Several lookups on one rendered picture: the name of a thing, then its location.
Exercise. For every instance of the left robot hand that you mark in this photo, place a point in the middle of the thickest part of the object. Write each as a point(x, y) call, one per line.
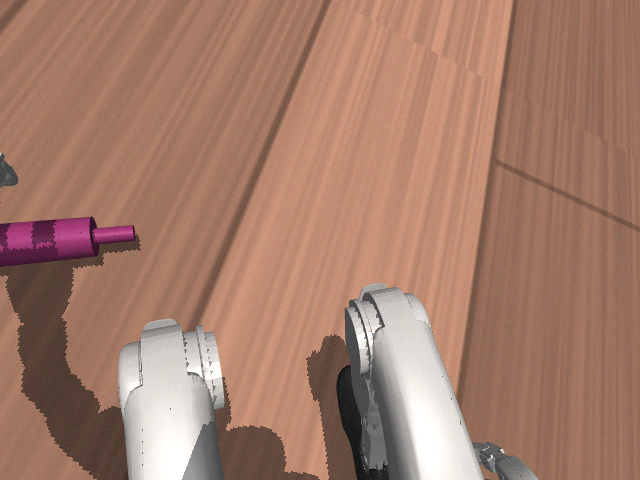
point(8, 177)

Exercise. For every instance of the right robot hand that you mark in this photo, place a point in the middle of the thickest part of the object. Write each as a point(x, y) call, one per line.
point(496, 461)

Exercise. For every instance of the bottle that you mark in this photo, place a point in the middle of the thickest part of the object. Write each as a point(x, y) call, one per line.
point(55, 240)

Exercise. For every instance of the right robot foot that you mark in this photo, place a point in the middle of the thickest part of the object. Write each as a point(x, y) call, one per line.
point(351, 422)

